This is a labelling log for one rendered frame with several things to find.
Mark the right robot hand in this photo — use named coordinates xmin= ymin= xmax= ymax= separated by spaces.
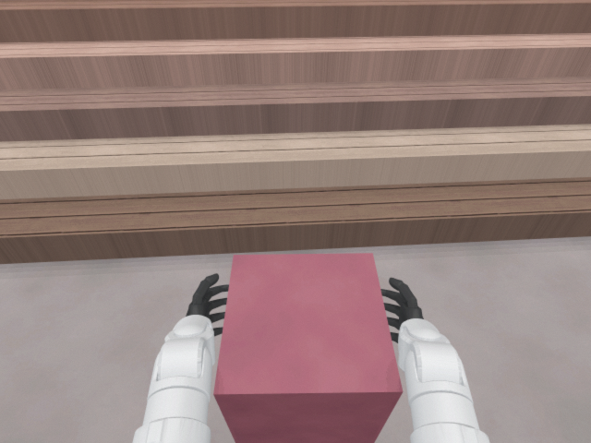
xmin=381 ymin=278 xmax=424 ymax=343

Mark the robot left forearm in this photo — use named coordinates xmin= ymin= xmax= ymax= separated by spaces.
xmin=132 ymin=315 xmax=215 ymax=443

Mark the left robot hand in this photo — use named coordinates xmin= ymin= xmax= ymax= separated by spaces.
xmin=186 ymin=273 xmax=229 ymax=336

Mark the robot right forearm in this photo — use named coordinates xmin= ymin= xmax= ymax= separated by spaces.
xmin=398 ymin=318 xmax=490 ymax=443

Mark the carton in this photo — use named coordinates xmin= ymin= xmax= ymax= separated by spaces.
xmin=213 ymin=253 xmax=403 ymax=443

